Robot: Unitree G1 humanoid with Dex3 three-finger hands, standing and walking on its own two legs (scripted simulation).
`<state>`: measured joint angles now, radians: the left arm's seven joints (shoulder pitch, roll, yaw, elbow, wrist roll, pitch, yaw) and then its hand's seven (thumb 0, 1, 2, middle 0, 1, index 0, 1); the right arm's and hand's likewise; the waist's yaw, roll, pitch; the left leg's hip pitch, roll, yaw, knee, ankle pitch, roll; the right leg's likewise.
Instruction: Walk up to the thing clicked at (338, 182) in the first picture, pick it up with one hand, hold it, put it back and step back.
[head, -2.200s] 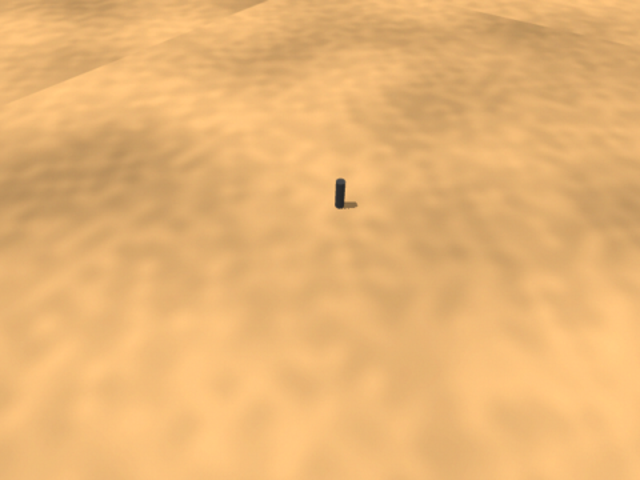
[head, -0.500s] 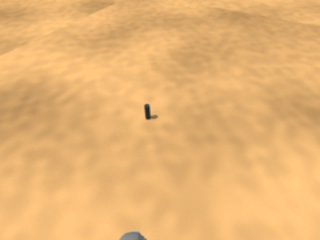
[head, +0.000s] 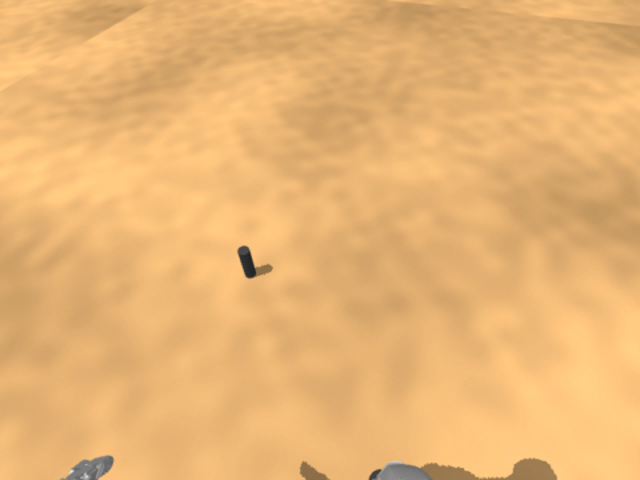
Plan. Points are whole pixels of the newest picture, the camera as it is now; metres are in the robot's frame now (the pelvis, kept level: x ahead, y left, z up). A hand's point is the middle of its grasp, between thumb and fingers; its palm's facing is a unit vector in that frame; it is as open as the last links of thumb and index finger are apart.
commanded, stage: walk up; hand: left
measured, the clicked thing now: (247, 262) +0.94 +0.28 -0.68
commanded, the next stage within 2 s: none
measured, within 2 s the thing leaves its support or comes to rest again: neither
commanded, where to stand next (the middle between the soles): +0.60 +0.06 m, yaw +1 degrees
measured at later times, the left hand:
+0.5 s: hand (106, 444) +0.22 +0.33 -0.15, palm faces -0.02 -0.93 -0.36, open 7.4 cm
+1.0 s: hand (160, 279) +0.48 +0.29 -0.11, palm faces -0.02 -0.91 -0.41, open 7.4 cm
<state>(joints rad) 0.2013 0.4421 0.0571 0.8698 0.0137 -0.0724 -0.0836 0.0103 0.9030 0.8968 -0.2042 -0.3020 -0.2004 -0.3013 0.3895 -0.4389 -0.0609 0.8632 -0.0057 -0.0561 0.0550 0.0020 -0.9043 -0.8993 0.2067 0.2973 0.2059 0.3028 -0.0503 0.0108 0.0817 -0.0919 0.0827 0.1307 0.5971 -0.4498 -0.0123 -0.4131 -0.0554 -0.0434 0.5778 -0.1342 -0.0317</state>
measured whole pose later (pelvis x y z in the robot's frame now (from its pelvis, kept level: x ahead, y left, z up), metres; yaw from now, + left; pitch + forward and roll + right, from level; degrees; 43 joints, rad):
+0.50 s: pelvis +0.21 +0.05 +0.00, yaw +1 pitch -2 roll -1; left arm 0.36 0.44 0.04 0.91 0.01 -0.05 -0.03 0.01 0.90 0.90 -0.21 -0.30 -0.20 -0.30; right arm 0.25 -0.42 -0.08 0.84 -0.01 -0.08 0.07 0.00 -0.91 -0.90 0.20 0.30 0.20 0.30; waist 0.02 -0.03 0.08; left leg -0.39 0.05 0.08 0.65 -0.23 0.03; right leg -0.28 -0.04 0.01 0.99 -0.47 -0.03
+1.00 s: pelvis +0.38 +0.02 +0.01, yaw +0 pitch -3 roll +1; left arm 0.24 0.38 0.04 0.84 0.00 -0.09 -0.05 0.01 0.90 0.90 -0.21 -0.30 -0.20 -0.30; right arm 0.32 -0.43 -0.04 0.87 0.00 -0.02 0.04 0.00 -0.91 -0.90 0.20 0.30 0.20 0.30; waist 0.00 0.06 0.10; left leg -0.35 0.02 0.01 1.06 -0.44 0.04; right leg -0.33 -0.03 -0.06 0.59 -0.21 -0.04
